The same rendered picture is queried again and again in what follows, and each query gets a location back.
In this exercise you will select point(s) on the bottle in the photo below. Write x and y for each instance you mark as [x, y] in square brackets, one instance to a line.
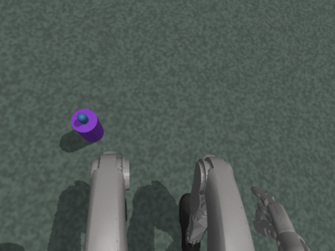
[87, 124]

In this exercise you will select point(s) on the right robot foot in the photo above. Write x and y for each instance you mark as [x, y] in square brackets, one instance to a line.
[184, 215]

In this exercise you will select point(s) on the right robot arm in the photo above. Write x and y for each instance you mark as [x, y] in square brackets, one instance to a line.
[291, 241]

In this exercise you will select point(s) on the right robot hand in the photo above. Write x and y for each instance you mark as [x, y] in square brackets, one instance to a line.
[275, 213]

